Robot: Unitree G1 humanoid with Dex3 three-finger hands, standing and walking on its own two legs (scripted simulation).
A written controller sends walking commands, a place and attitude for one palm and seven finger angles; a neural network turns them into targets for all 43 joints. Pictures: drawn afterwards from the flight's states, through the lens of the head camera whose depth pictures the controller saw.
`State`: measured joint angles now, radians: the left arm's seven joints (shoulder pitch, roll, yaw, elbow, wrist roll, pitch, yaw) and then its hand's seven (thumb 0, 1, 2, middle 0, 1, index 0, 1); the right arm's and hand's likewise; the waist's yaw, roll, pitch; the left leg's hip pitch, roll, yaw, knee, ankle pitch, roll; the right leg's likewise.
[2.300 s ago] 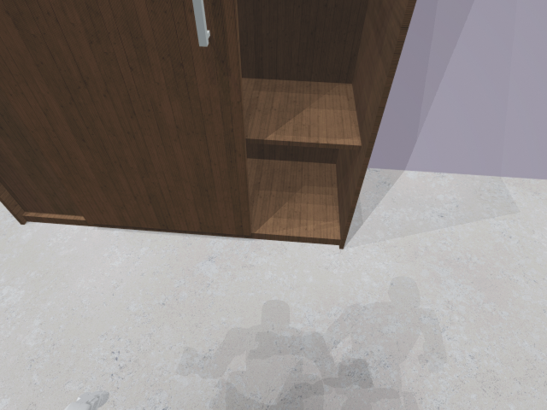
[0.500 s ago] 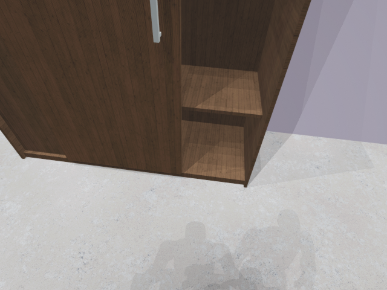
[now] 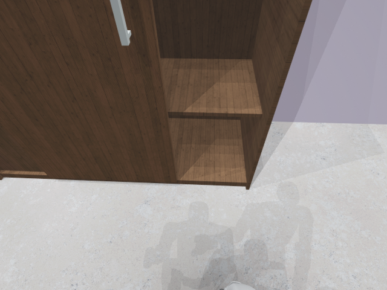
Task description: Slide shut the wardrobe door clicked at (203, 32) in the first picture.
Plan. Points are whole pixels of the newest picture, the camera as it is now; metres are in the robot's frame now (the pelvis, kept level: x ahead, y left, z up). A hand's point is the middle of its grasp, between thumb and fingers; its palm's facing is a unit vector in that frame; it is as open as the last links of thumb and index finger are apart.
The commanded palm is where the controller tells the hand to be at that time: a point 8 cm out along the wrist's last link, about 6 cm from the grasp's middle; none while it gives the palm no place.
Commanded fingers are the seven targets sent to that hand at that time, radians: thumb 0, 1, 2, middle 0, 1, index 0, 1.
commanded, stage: take the last steps up to it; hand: left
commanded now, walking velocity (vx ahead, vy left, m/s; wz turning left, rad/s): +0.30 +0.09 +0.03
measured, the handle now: out of the picture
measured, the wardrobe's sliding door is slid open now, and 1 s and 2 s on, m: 0.40 0.40 0.40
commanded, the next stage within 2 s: come to a stop and stand still in 0.46 s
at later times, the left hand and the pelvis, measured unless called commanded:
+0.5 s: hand out of the picture +0.11 +0.23 -0.17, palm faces +0.14 -0.98 -0.16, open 7.3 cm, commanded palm none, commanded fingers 0.00 0.90 0.90 -0.20 -0.30 -0.20 -0.30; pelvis +0.17 +0.05 +0.01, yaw +2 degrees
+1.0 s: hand (110, 223) +0.31 +0.24 -0.15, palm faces +0.06 -0.97 -0.24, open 7.3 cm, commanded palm none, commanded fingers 0.00 0.90 0.90 -0.20 -0.30 -0.20 -0.30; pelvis +0.24 +0.06 +0.01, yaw +1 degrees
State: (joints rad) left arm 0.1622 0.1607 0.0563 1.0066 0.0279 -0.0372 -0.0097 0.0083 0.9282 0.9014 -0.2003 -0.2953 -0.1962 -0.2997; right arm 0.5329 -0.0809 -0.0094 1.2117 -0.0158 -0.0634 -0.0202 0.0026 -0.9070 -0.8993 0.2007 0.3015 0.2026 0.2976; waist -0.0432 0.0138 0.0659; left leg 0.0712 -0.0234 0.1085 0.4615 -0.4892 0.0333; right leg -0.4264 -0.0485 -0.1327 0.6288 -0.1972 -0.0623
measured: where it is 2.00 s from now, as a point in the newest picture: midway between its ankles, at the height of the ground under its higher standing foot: outside the picture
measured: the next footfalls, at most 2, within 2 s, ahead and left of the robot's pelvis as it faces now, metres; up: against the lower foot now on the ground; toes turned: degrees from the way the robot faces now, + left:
left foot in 0.44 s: +0.26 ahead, +0.16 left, +0.00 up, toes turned +11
right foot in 0.78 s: +0.31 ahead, -0.02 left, +0.00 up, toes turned +3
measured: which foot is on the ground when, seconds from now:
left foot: down 0.00-0.02, up 0.04-0.42, down 0.44-0.86, up 0.88-1.00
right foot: down 0.00-0.44, up 0.46-0.76, down 0.78-1.00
